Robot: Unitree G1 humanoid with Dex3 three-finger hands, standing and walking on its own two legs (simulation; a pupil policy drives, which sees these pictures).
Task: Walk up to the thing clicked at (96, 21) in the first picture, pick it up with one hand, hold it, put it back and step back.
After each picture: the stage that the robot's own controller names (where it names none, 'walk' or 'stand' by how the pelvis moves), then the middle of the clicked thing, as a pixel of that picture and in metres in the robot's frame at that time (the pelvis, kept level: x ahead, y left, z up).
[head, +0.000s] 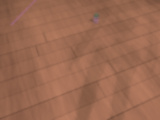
stand; (96, 18) +1.76 -0.19 -0.72
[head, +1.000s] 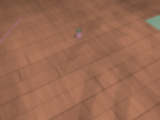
walk; (78, 33) +1.63 +0.17 -0.70
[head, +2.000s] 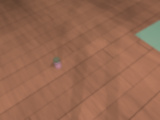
walk; (57, 62) +1.03 +0.35 -0.72
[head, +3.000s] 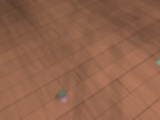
walk; (63, 96) +0.66 +0.25 -0.72
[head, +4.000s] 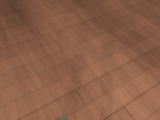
walk; out of the picture +0.45 +0.15 -0.71
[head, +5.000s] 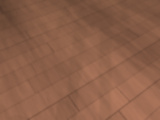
stand; out of the picture +0.36 +0.19 -0.72
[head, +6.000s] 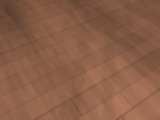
stand; out of the picture +0.34 +0.19 -0.72
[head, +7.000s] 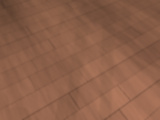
stand; out of the picture +0.34 +0.19 -0.72
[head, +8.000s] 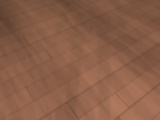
stand; out of the picture +0.32 +0.20 -0.72
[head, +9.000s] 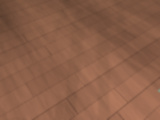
stand; out of the picture +0.34 +0.21 -0.73
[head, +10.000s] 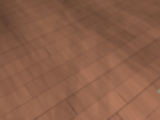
stand; out of the picture +0.34 +0.21 -0.73
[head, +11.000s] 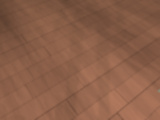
stand; out of the picture +0.33 +0.21 -0.73
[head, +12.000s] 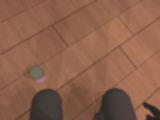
go down; (38, 74) +0.40 +0.20 -0.42
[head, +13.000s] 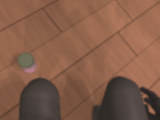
close in; (27, 63) +0.42 +0.22 -0.31
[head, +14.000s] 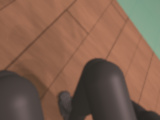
close in; out of the picture +0.41 +0.26 -0.22
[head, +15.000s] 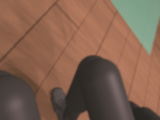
close; out of the picture +0.40 +0.27 -0.22
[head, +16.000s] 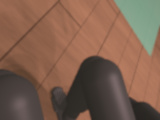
lift; out of the picture +0.38 +0.25 -0.23
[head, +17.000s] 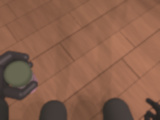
lift; (23, 79) +0.33 +0.19 +0.00
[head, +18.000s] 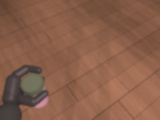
hold; (35, 91) +0.31 +0.17 +0.01
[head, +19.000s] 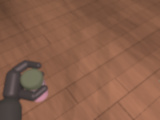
hold; (35, 86) +0.33 +0.17 +0.01
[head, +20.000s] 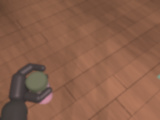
crouch; (40, 88) +0.33 +0.15 -0.01
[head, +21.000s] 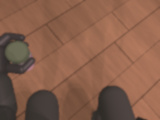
crouch; (21, 57) +0.41 +0.19 -0.09
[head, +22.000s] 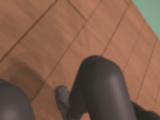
lower; out of the picture +0.42 +0.27 -0.22
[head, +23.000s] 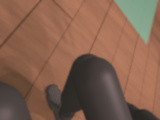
lower; out of the picture +0.42 +0.27 -0.23
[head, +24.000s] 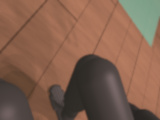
lower; out of the picture +0.42 +0.28 -0.23
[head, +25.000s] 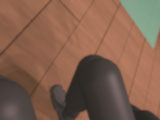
lower; out of the picture +0.41 +0.28 -0.22
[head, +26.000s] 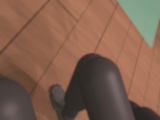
rest; out of the picture +0.41 +0.27 -0.22
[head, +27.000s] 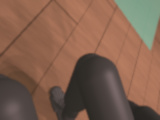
open; out of the picture +0.41 +0.24 -0.23
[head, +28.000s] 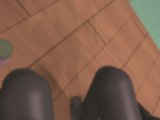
stand; (1, 53) +0.42 +0.22 -0.25
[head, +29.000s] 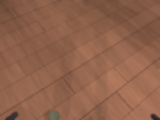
stand; (55, 118) +0.37 +0.16 -0.61
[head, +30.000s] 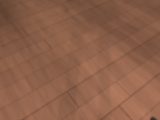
stand; out of the picture +0.36 +0.17 -0.66
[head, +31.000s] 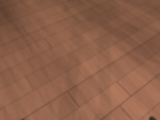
stand; out of the picture +0.36 +0.16 -0.66
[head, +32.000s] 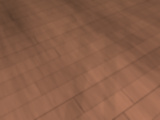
stand; out of the picture +0.39 +0.16 -0.72
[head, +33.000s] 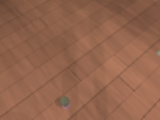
walk; (65, 102) +0.44 +0.15 -0.69
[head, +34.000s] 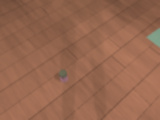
walk; (63, 76) +0.70 +0.17 -0.70
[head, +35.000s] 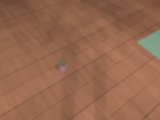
stand; (62, 65) +0.98 +0.19 -0.71
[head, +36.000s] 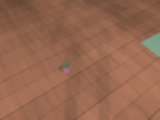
stand; (66, 67) +0.98 +0.17 -0.73
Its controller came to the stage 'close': yes
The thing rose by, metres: 0.72
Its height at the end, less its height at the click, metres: +0.00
